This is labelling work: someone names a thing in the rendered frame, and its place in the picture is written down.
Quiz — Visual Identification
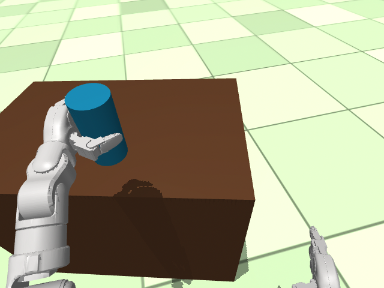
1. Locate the right robot hand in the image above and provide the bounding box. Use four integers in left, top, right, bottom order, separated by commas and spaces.
292, 226, 340, 288

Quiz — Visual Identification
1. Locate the left robot arm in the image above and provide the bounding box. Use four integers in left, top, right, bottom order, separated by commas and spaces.
6, 142, 76, 288

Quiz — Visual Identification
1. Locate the left robot hand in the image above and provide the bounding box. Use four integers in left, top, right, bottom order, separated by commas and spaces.
43, 99, 123, 161

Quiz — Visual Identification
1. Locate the can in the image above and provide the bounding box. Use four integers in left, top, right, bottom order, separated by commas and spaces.
64, 83, 128, 166

